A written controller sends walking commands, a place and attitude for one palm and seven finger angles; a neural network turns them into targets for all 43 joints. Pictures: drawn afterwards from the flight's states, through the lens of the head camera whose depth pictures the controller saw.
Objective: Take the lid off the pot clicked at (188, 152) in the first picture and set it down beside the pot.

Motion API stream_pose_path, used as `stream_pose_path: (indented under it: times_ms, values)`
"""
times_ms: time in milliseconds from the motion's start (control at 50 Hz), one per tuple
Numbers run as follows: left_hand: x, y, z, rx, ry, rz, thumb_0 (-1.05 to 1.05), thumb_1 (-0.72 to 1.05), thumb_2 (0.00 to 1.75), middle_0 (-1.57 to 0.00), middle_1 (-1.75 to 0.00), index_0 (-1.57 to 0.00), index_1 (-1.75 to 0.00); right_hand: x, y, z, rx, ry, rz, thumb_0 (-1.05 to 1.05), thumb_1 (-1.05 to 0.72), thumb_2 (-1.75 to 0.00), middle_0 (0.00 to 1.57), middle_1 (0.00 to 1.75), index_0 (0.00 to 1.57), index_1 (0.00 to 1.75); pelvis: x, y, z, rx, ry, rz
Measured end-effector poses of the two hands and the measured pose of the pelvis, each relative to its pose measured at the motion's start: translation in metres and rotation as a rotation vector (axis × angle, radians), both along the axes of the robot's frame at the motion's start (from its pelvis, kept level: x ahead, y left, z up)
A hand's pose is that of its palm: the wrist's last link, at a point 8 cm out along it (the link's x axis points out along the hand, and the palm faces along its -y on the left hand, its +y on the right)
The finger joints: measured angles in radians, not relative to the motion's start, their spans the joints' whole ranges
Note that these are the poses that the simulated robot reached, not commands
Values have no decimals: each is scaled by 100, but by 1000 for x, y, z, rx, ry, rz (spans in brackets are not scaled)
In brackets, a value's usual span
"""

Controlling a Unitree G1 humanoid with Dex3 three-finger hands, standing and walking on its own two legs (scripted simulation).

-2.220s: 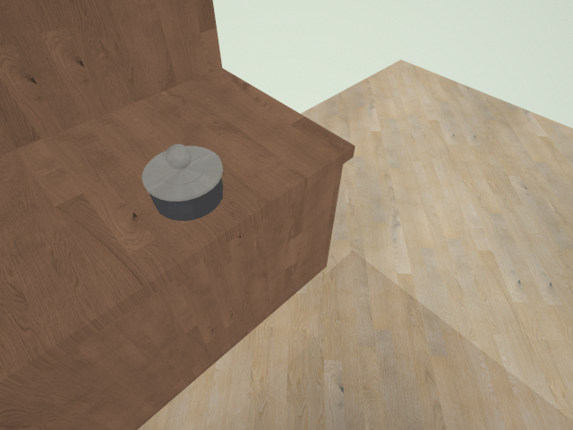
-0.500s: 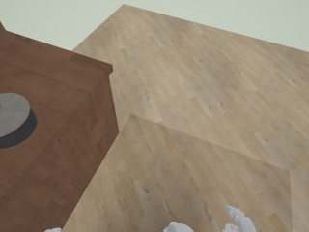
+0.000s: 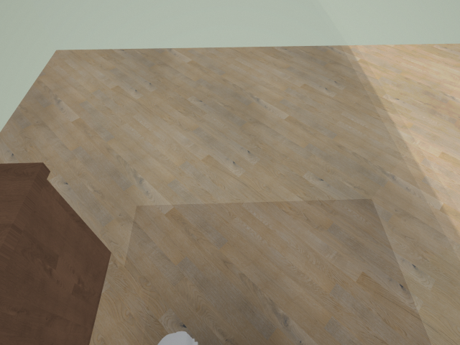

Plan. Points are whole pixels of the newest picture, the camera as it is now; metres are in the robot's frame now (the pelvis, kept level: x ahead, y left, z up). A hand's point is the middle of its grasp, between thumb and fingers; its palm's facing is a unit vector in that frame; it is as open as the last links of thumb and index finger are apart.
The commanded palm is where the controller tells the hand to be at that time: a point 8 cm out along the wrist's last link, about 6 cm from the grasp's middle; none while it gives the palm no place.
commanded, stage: walk to a spot facing it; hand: left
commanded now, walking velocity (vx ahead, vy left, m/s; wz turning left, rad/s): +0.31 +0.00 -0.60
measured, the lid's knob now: out of the picture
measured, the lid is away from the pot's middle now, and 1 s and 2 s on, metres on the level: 0.00 0.00 0.00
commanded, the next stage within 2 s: turn to face it in 0.64 s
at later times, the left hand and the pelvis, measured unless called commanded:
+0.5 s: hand (193, 233) +0.38 +0.11 -0.17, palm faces -0.40 -0.90 -0.19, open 7.4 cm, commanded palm none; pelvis +0.19 -0.02 -0.01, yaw -20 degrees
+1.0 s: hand (222, 201) +0.49 +0.05 -0.18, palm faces -0.35 -0.91 -0.20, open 7.4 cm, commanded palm none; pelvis +0.38 -0.11 -0.01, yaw -24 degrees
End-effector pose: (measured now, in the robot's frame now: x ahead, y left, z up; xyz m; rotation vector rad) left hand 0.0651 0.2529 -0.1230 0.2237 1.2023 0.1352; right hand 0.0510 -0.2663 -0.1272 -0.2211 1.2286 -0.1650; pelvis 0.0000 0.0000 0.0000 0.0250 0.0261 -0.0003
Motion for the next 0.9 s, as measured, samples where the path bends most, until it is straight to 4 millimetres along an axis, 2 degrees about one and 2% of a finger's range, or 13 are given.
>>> stream_pose_path:
  times_ms: [100,160,220,300,400,500,560,600,640,760,820,900]
  values:
    - [15,15,-11,-19,60,-12,1,90,89,-21,-30,-20,-30,46,26,6,13,-110,-30,1,-91,-89,20,30,20,30,32,16,-3,-7,1,-68]
    - [36,28,-26,-23,89,-30,1,90,89,-21,-30,-20,-30,63,39,2,-6,-170,-56,1,-91,-89,20,30,21,30,53,27,-14,-22,4,-113]
    - [72,31,-26,-24,98,-75,1,91,89,-20,-30,-20,-30,59,49,3,2,-141,-110,1,-91,-89,20,30,21,30,75,28,-10,-14,1,-158]
    - [136,19,-16,-40,60,-145,1,91,89,-20,-30,-19,-30,40,59,5,26,-32,-199,1,-91,-89,20,30,21,30,107,23,-1,-21,10,-212]
    - [229,-22,-12,-59,13,-269,1,91,89,-20,-30,-19,-30,9,62,2,54,127,-333,1,-91,-89,20,30,21,30,147,7,1,-34,17,-277]
    - [332,-92,-19,-72,-56,-422,1,91,89,-20,-30,-19,-30,-14,53,-9,85,281,-473,1,-91,-89,20,30,21,30,192,-23,-13,-34,13,-340]
    - [384,-132,-28,-71,-144,-476,1,91,89,-20,-30,-19,-30,-14,37,-23,109,350,-529,1,-91,-89,20,30,21,30,219,-51,-32,-18,-4,-368]
    - [403,-149,-29,-71,-169,-483,1,91,89,-20,-30,-19,-30,2,20,-30,102,349,-549,1,-91,-89,20,30,21,30,232,-62,-35,-26,-18,-386]
    - [411,-158,-26,-60,-156,-487,1,91,89,-20,-30,-20,-30,33,-1,-33,82,291,-549,1,-91,-89,20,30,20,30,245,-71,-31,-32,-29,-402]
    - [415,-166,-14,-14,-50,-501,1,91,89,-20,-30,-20,-30,157,-61,-20,34,-5,-520,1,-91,-89,20,30,20,30,282,-90,-12,-22,-28,-470]
    - [418,-166,-10,-6,-9,-488,1,91,89,-20,-30,-20,-30,213,-79,-11,29,-117,-498,1,-91,-89,20,30,20,30,303,-97,-7,-22,-26,-490]
    - [425,-165,-10,-9,17,-440,1,91,89,-20,-30,-20,-30,271,-89,-2,36,-178,-458,1,-91,-89,20,30,20,30,334,-105,-3,-31,-32,-481]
